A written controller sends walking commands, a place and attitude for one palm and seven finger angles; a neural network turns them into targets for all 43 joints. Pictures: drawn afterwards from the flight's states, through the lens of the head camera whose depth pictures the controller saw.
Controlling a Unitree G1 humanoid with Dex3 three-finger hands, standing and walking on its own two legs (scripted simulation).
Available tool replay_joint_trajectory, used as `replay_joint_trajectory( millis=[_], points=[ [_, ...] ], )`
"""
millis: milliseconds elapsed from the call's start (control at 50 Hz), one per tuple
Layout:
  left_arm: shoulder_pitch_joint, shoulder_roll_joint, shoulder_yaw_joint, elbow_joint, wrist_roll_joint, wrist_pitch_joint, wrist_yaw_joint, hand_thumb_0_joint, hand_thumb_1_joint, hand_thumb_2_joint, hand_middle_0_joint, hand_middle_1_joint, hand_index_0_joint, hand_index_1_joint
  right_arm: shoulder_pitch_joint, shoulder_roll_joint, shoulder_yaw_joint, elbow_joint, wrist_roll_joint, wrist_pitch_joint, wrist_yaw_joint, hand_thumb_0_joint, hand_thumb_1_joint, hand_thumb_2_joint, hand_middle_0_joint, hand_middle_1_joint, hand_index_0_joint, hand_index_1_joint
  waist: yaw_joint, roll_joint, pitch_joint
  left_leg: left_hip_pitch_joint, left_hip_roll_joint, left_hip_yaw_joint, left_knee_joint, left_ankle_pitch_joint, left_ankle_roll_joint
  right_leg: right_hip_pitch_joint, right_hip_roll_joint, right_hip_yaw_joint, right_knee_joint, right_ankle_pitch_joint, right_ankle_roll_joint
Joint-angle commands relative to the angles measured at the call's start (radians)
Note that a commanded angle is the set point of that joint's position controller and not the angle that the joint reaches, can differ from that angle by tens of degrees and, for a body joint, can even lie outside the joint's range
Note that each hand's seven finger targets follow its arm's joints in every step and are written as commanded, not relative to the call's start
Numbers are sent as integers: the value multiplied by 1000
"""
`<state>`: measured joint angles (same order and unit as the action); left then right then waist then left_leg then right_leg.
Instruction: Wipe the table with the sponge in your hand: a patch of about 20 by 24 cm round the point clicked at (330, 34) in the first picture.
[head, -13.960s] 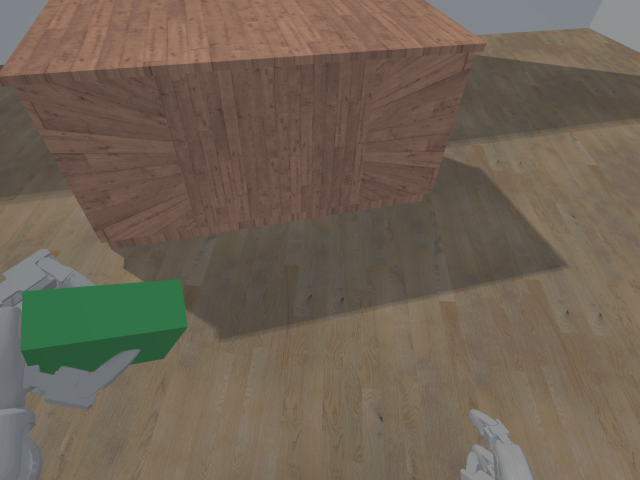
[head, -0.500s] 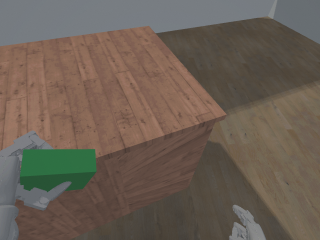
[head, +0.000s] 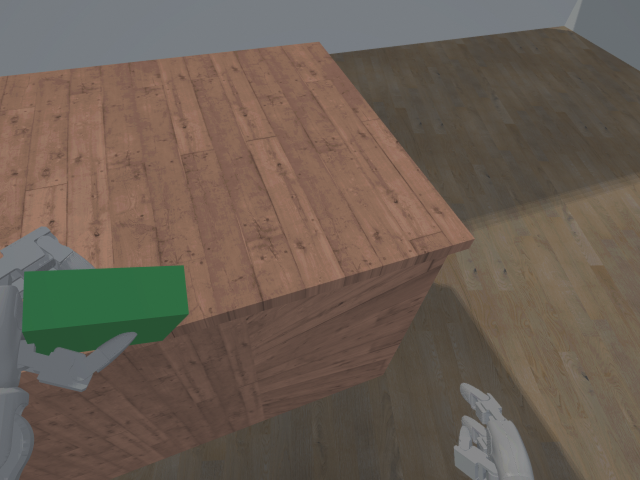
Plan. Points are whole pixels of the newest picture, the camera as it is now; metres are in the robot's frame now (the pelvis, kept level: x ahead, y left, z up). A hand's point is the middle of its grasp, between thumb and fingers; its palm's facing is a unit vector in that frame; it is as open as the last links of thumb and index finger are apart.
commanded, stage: look again from close up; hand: left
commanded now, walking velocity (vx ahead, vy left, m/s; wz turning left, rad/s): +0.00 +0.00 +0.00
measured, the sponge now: (129, 310) +0.24 +0.22 +0.13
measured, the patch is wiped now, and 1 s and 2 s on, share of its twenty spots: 0.00 0.00 0.00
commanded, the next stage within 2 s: turn the palm down, sponge in hand in 0.34 s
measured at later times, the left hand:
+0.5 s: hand (49, 285) +0.23 +0.27 +0.18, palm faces +0.42 -0.75 -0.52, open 8.9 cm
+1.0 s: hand (53, 327) +0.20 +0.26 +0.17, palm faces +0.48 -0.55 -0.69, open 8.9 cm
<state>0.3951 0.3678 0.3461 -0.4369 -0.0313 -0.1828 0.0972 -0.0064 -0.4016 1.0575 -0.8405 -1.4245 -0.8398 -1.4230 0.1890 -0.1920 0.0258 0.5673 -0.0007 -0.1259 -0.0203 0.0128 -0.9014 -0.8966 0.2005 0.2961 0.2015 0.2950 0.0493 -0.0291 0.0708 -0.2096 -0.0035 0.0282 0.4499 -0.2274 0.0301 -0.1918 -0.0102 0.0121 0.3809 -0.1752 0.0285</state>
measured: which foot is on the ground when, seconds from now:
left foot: down 0.00-1.00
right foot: down 0.00-1.00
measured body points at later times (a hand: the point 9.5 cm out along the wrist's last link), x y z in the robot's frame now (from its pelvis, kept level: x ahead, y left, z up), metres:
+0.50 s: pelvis -0.01 +0.00 +0.00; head +0.01 +0.02 +0.45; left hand +0.20 +0.31 +0.20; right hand +0.18 -0.21 -0.08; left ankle +0.01 +0.10 -0.74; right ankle +0.02 -0.14 -0.74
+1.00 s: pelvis -0.01 -0.06 -0.01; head -0.03 -0.09 +0.44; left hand +0.16 +0.28 +0.20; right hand +0.20 -0.27 -0.10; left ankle +0.01 +0.09 -0.74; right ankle +0.02 -0.14 -0.74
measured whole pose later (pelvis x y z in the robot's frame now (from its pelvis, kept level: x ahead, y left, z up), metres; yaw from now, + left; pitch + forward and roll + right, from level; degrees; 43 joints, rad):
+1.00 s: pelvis -0.01 -0.06 -0.01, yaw +4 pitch -4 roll +0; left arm 0.19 0.52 0.31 -0.26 0.17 0.13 0.08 -0.01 -0.41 1.06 -0.84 -1.43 -0.84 -1.43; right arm 0.18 -0.27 0.03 0.68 0.00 -0.09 -0.09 0.01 -0.90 -0.90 0.20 0.30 0.20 0.30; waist 0.10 0.08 0.02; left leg -0.21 0.02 -0.07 0.54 -0.26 -0.01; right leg -0.20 0.03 -0.06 0.54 -0.27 -0.05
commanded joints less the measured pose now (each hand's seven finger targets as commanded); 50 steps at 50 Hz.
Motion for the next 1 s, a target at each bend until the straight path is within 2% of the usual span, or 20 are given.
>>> replay_joint_trajectory(
  millis=[0, 200, 400, 420, 440, 460, 480, 500, 520, 560, 600, 620, 660, 700, 720, 740, 800, 860, 920, 980],
  points=[
    [-73, 157, 97, -268, -6, -78, 20, 0, 100, 1300, -1200, -1600, -1200, -1600, -67, -127, -61, -153, 9, -53, -9, 0, -900, -900, 200, 300, 200, 300, -16, 119, -242, 87, 36, -29, -60, 332, -35, 108, 3, -13, -2, 269, -33],
    [-86, 146, 86, -173, -11, -53, 17, 0, 100, 1300, -1200, -1600, -1200, -1600, -86, -129, -55, -159, 14, -12, -17, 0, -900, -900, 200, 300, 200, 300, -19, 76, -141, -9, 33, -42, -133, 66, -32, 91, 1, -3, -65, 116, -32],
    [-82, 164, 101, -244, -3, -63, 31, 0, 100, 1300, -1200, -1600, -1200, -1600, -83, -129, -60, -161, 13, -22, -18, 0, -900, -900, 200, 300, 200, 300, -15, 120, -169, -13, 31, -55, -131, 60, -25, 139, 1, -7, -43, 127, -36],
    [-1048, 1023, 411, -611, 49, -238, 58, 0, 100, 1300, -1200, -1600, -1200, -1600, 119, -206, 121, -301, 66, -18, -94, 0, -900, -900, 200, 300, 200, 300, -91, 349, -110, -284, 55, -123, -119, -105, 23, 241, 51, 6, 123, -57, 37],
    [-609, 457, 320, 85, 187, -13, -2, 0, 100, 1300, -1200, -1600, -1200, -1600, -9, -92, -48, -89, -77, -52, -62, 0, -900, -900, 200, 300, 200, 300, 35, 282, -323, 131, 32, -76, -44, 370, -39, 67, 35, -38, 134, 45, -67],
    [-421, 231, 84, 65, 106, 41, -31, 0, 100, 1300, -1200, -1600, -1200, -1600, -9, -128, -48, -93, -59, -61, 3, 0, -900, -900, 200, 300, 200, 300, -50, 165, -235, 146, 39, -73, -62, 565, -105, -11, 68, -117, 73, 87, -68],
    [-381, 252, 131, -62, 56, 84, -31, 0, 100, 1300, -1200, -1600, -1200, -1600, 12, -188, -75, -82, -38, -42, 12, 0, -900, -900, 200, 300, 200, 300, -15, 204, -393, 268, 57, -65, -32, 596, -106, -16, 73, -97, 109, 123, -56],
    [-340, 180, 86, -46, -20, 147, -66, 0, 100, 1300, -1200, -1600, -1200, -1600, -33, -185, -73, -91, -22, -51, -4, 0, -900, -900, 200, 300, 200, 300, 32, 202, -404, 273, 44, -57, -27, 537, -98, 2, 49, -87, 97, 111, -56],
    [-211, 91, 39, 26, -80, 217, -96, 0, 100, 1300, -1200, -1600, -1200, -1600, -63, -175, -61, -89, 7, -56, -3, 0, -900, -900, 200, 300, 200, 300, 42, 184, -347, 243, 46, -45, -35, 489, -97, 17, 53, -98, 79, 120, -56],
    [-169, 113, -21, -58, -57, 300, -132, 0, 100, 1300, -1200, -1600, -1200, -1600, -113, -194, -44, -91, 28, -57, 4, 0, -900, -900, 200, 300, 200, 300, 50, 123, -206, 115, 24, -28, -64, 268, -53, 31, 32, -116, 62, 127, -54],
    [-120, 183, -21, -82, 62, 335, -117, 0, 100, 1300, -1200, -1600, -1200, -1600, -147, -193, -30, -118, 31, -38, 10, 0, -900, -900, 200, 300, 200, 300, 33, 55, -52, -20, 22, -41, -118, 68, -28, -1, 34, -118, 62, 23, -54],
    [-139, 256, 18, -155, 117, 332, -92, 0, 100, 1300, -1200, -1600, -1200, -1600, -178, -190, -19, -143, 38, -25, 11, 0, -900, -900, 200, 300, 200, 300, 42, 92, -33, -43, 18, -32, -129, 22, -22, -1, 40, -104, 66, -9, -59],
    [-170, 302, 68, -208, 175, 285, -41, 0, 100, 1300, -1200, -1600, -1200, -1600, -181, -166, -25, -156, -1, -25, 0, 0, -900, -900, 200, 300, 200, 300, 22, 59, -45, -51, 9, -40, -119, -55, -12, -23, 37, -92, 66, -93, -52],
    [-227, 355, 163, -250, 160, 200, 11, 0, 100, 1300, -1200, -1600, -1200, -1600, -174, -154, -31, -144, -12, -32, -20, 0, -900, -900, 200, 300, 200, 300, 18, -17, -115, -40, -2, -38, -86, -100, -9, -31, 40, -77, 53, -165, -40],
    [-284, 446, 244, -312, 147, 157, 38, 0, 100, 1300, -1200, -1600, -1200, -1600, -175, -154, -31, -141, -9, -37, -31, 0, -900, -900, 200, 300, 200, 300, 33, 6, -152, -33, -5, -33, -78, -135, -10, -32, 42, -57, 43, -211, -37],
    [-338, 374, 182, -298, 146, 119, 58, 0, 100, 1300, -1200, -1600, -1200, -1600, -176, -129, -30, -131, -14, -44, -36, 0, -900, -900, 200, 300, 200, 300, 27, 31, -177, -24, -12, -26, -60, -130, -13, -34, 38, -51, 40, -219, -41],
    [-318, 357, 164, -175, 172, 68, 100, 0, 100, 1300, -1200, -1600, -1200, -1600, -117, -136, -46, -64, -15, -54, -47, 0, -900, -900, 200, 300, 200, 300, 11, 159, -153, -17, -21, -13, -16, -133, -17, -60, 32, -27, 23, -215, -43],
    [-350, 369, 95, -53, 209, 152, 73, 0, 100, 1300, -1200, -1600, -1200, -1600, -127, -151, -40, -52, -11, -42, -63, 0, -900, -900, 200, 300, 200, 300, -3, 207, -113, -40, -34, 1, -8, -148, -10, -50, 4, 4, -12, -245, -40],
    [-369, 363, 12, 59, 209, 295, -21, 0, 100, 1300, -1200, -1600, -1200, -1600, -171, -170, -31, -63, 18, -29, -89, 0, -900, -900, 200, 300, 200, 300, -7, 136, -46, -49, -39, 12, 2, -148, -6, -53, -19, 57, -70, -332, -29],
    [-425, 411, -8, 26, 226, 352, -99, 0, 100, 1300, -1200, -1600, -1200, -1600, -189, -183, -36, -78, 22, -33, -112, 0, -900, -900, 200, 300, 200, 300, 7, 23, -67, -45, -30, 3, 22, -90, 1, -20, -37, 89, -80, -351, -18]
  ],
)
